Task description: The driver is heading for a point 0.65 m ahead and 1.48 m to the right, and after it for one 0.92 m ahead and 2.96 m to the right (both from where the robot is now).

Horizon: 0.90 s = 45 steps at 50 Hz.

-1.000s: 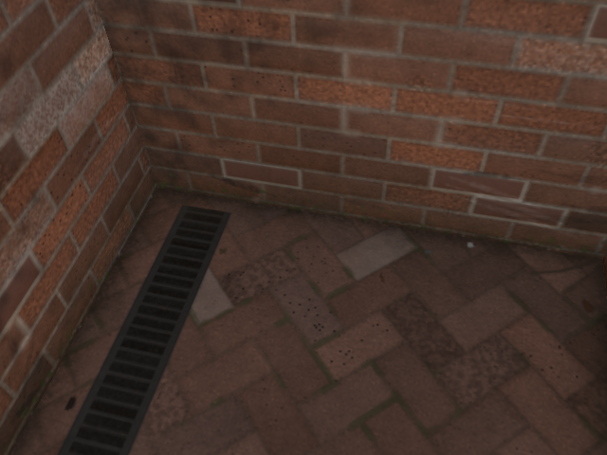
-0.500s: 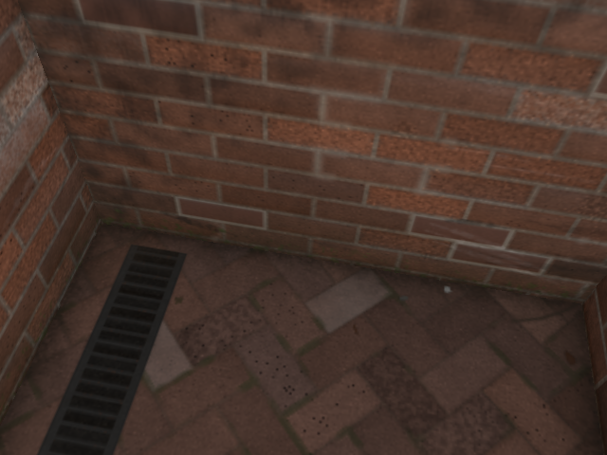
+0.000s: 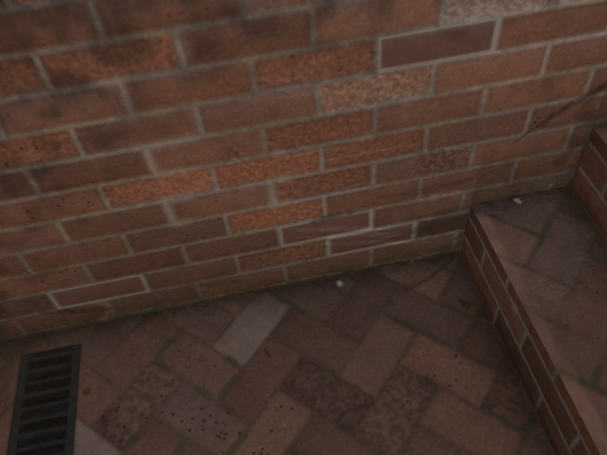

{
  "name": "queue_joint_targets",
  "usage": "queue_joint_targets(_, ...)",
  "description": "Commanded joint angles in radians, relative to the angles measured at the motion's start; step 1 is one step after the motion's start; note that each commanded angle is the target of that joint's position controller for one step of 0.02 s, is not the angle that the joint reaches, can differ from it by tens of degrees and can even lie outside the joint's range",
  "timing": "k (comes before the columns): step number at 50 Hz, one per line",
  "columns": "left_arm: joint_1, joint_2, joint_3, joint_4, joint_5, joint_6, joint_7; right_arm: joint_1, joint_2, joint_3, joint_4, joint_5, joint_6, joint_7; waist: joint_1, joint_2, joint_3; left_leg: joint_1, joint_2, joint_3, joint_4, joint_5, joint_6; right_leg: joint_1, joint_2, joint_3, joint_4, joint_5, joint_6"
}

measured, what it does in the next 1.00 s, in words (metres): steps on the spot, turning right: left foot, then right foot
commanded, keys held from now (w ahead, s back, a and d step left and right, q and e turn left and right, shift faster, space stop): e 1.00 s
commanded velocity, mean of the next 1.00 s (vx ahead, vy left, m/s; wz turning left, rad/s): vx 0.00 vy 0.00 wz -0.60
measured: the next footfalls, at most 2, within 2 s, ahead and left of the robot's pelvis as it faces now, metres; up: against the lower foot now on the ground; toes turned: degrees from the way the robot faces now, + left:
left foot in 0.32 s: +0.06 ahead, +0.11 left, +0.00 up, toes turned -15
right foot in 0.78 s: -0.04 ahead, -0.10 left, +0.00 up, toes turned -27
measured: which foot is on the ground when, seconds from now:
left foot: up 0.00-0.30, down 0.32-0.78, up 0.80-1.00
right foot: down 0.00-0.32, up 0.34-0.76, down 0.78-1.00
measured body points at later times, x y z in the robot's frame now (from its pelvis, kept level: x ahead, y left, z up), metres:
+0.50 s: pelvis -0.01 +0.03 +0.00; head +0.03 +0.05 +0.45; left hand +0.16 +0.28 -0.13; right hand +0.05 -0.27 -0.09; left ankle +0.02 +0.12 -0.74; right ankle -0.06 -0.07 -0.67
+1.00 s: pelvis -0.04 -0.01 +0.00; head -0.03 -0.05 +0.45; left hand +0.21 +0.16 -0.10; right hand -0.12 -0.31 -0.13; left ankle +0.04 +0.12 -0.67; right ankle -0.08 -0.08 -0.74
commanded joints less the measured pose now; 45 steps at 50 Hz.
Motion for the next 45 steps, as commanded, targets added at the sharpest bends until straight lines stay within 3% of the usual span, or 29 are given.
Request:
queue_joint_targets(1, -0.003, 0.146, 0.036, -0.071, -0.007, -0.026, 0.003, -0.002, -0.061, -0.015, -0.064, 0.005, -0.008, -0.002, -0.001, -0.124, -0.065, -0.093, -0.002, -0.039, 0.015, 0.003, -0.01, 0.16, -0.223, 0.27, -0.149, 0.282, -0.161)
queue_joint_targets(4, 0.04, 0.158, 0.042, -0.068, -0.001, -0.024, 0.006, -0.037, -0.064, -0.01, -0.089, 0.009, -0.002, -0.01, 0.03, -0.157, -0.059, -0.092, -0.011, -0.051, -0.085, -0.031, -0.016, 0.2, -0.232, 0.326, -0.142, 0.253, -0.178)
queue_joint_targets(9, 0.038, 0.188, 0.054, -0.082, 0.008, -0.018, -0.002, -0.056, -0.065, -0.002, -0.124, 0.018, -0.009, -0.016, 0.042, -0.151, -0.065, 0.021, -0.044, -0.062, -0.22, -0.082, 0.002, 0.15, -0.224, 0.402, -0.111, 0.274, -0.188)
queue_joint_targets(13, -0.014, 0.195, 0.06, -0.094, 0.007, -0.014, -0.014, -0.013, -0.07, 0.002, -0.14, 0.031, -0.021, -0.023, 0.016, -0.159, -0.083, 0.176, -0.082, -0.064, -0.363, -0.085, 0.029, 0.088, -0.193, 0.465, -0.087, 0.331, -0.151)
queue_joint_targets(15, -0.064, 0.189, 0.059, -0.094, -0.006, -0.006, -0.018, 0.064, -0.061, 0.007, -0.126, 0.03, -0.031, -0.028, -0.039, -0.141, -0.079, 0.344, -0.092, -0.059, -0.604, 0.032, 0.045, 0.01, -0.139, 0.461, -0.06, 0.243, -0.086)
queue_joint_targets(16, -0.071, 0.163, 0.052, -0.099, -0.015, -0.007, -0.013, 0.093, -0.094, -0.001, -0.12, 0.02, -0.038, -0.037, -0.05, -0.101, -0.081, 0.454, -0.025, -0.11, -0.726, 0.077, 0.058, -0.079, -0.086, 0.428, -0.017, 0.096, -0.029)
queue_joint_targets(17, -0.009, 0.083, 0.037, -0.097, -0.02, -0.009, -0.005, 0.069, -0.18, -0.015, -0.13, 0.014, -0.041, -0.048, -0.011, 0.101, -0.091, 0.535, 0.221, -0.335, -0.819, -0.005, 0.103, -0.188, 0.032, 0.284, 0.17, -0.196, 0.037)
queue_joint_targets(18, -0.021, 0.141, 0.053, -0.104, -0.004, -0.008, 0.006, -0.022, -0.247, -0.027, -0.157, 0.007, -0.034, -0.042, 0.0, 0.217, -0.018, 0.397, 0.364, -0.517, -0.851, 0.083, 0.216, -0.302, 0.151, 0.097, 0.345, -0.352, 0.062)
queue_joint_targets(19, -0.026, 0.196, 0.068, -0.091, 0.022, -0.006, 0.004, -0.026, -0.185, -0.014, -0.16, 0.007, -0.035, -0.036, 0.011, 0.11, -0.006, 0.344, 0.357, -0.454, -0.817, 0.194, 0.256, -0.262, 0.072, 0.114, 0.513, -0.328, 0.07)
queue_joint_targets(20, 0.002, 0.189, 0.072, -0.063, 0.017, -0.001, -0.006, -0.07, -0.124, 0.005, -0.165, 0.013, -0.038, -0.032, 0.041, 0.064, -0.002, 0.321, 0.29, -0.346, -0.793, 0.264, 0.241, -0.242, 0.067, 0.114, 0.593, -0.272, 0.072)
queue_joint_targets(21, 0.033, 0.177, 0.071, -0.043, 0.01, 0.007, -0.015, -0.104, -0.102, 0.012, -0.174, 0.01, -0.039, -0.031, 0.058, 0.059, -0.002, 0.326, 0.231, -0.246, -0.776, 0.31, 0.216, -0.242, 0.064, 0.106, 0.653, -0.223, 0.079)
queue_joint_targets(23, 0.041, 0.163, 0.063, -0.029, 0.009, 0.019, -0.034, -0.105, -0.084, 0.02, -0.179, 0.008, -0.046, -0.041, 0.045, 0.086, -0.028, 0.393, 0.19, -0.15, -0.741, 0.42, 0.21, -0.28, 0.06, 0.076, 0.706, -0.188, 0.105)
queue_joint_targets(26, -0.021, 0.142, 0.05, -0.05, 0.012, 0.026, -0.039, -0.016, -0.108, 0.01, -0.145, 0.013, -0.052, -0.04, -0.003, 0.084, -0.041, 0.499, 0.225, -0.128, -0.708, 0.499, 0.242, -0.326, 0.037, 0.047, 0.648, -0.194, 0.156)
queue_joint_targets(29, -0.06, 0.129, 0.037, -0.063, 0.007, 0.031, -0.044, 0.016, -0.13, 0.0, -0.121, 0.01, -0.051, -0.036, -0.027, 0.112, -0.04, 0.54, 0.251, -0.108, -0.695, 0.507, 0.251, -0.311, 0.007, 0.017, 0.533, -0.215, 0.164)
queue_joint_targets(34, -0.092, 0.108, 0.013, -0.093, -0.006, 0.026, -0.056, 0.002, -0.173, -0.017, -0.1, -0.001, -0.056, -0.009, -0.03, 0.153, -0.05, 0.441, 0.27, -0.03, -0.658, 0.519, 0.243, -0.108, -0.021, -0.078, 0.297, -0.25, 0.107)
queue_joint_targets(37, -0.049, 0.114, 0.011, -0.09, -0.002, 0.009, -0.053, -0.017, -0.19, -0.024, -0.088, 0.013, -0.052, 0.002, 0.013, 0.126, -0.058, 0.386, 0.268, 0.018, -0.571, 0.494, 0.194, 0.024, -0.014, -0.103, 0.077, -0.109, 0.064)
queue_joint_targets(38, -0.027, 0.128, 0.013, -0.08, 0.008, -0.003, -0.046, 0.01, -0.183, -0.026, -0.073, 0.014, -0.045, 0.005, 0.026, 0.065, -0.066, 0.333, 0.25, 0.053, -0.496, 0.418, 0.139, 0.106, -0.006, -0.072, -0.035, -0.004, 0.049)
queue_joint_targets(39, 0.008, 0.2, 0.029, -0.079, 0.026, -0.018, -0.035, 0.045, -0.144, -0.019, -0.072, 0.011, -0.037, 0.011, 0.035, -0.136, -0.077, 0.194, 0.181, 0.132, -0.282, 0.177, 0.068, 0.212, -0.147, 0.165, -0.172, 0.061, 0.014)
queue_joint_targets(40, 0.018, 0.358, 0.065, -0.106, 0.007, -0.025, -0.026, 0.013, -0.064, 0.005, -0.151, 0.003, -0.029, 0.007, 0.018, -0.37, -0.053, -0.045, -0.007, 0.132, -0.119, -0.32, 0.005, 0.216, -0.431, 0.56, -0.179, 0.456, -0.143)
queue_joint_targets(41, 0.09, 0.302, 0.065, -0.079, -0.004, -0.024, -0.023, -0.045, -0.115, -0.004, -0.142, 0.0, -0.015, -0.007, 0.085, -0.207, -0.093, -0.018, 0.005, -0.023, 0.023, -0.324, 0.011, 0.211, -0.418, 0.494, -0.15, 0.459, -0.226)
queue_joint_targets(42, 0.036, 0.255, 0.048, -0.076, -0.003, -0.02, -0.017, -0.041, -0.111, -0.006, -0.133, 0.016, -0.01, -0.003, 0.042, -0.162, -0.047, -0.034, 0.02, -0.05, 0.058, -0.241, 0.021, 0.174, -0.352, 0.396, -0.147, 0.4, -0.216)
queue_joint_targets(43, -0.044, 0.221, 0.037, -0.083, 0.008, -0.013, -0.013, -0.022, -0.125, -0.01, -0.114, 0.032, -0.015, -0.002, 0.008, -0.157, 0.003, -0.035, 0.039, -0.062, 0.036, -0.154, 0.025, 0.13, -0.273, 0.323, -0.16, 0.318, -0.171)
queue_joint_targets(45, -0.092, 0.18, 0.023, -0.097, 0.0, -0.011, -0.005, 0.02, -0.141, -0.013, -0.086, 0.005, -0.017, 0.003, -0.006, -0.179, -0.023, -0.015, 0.028, -0.046, 0.033, -0.054, 0.013, 0.156, -0.2, 0.26, -0.157, 0.376, -0.14)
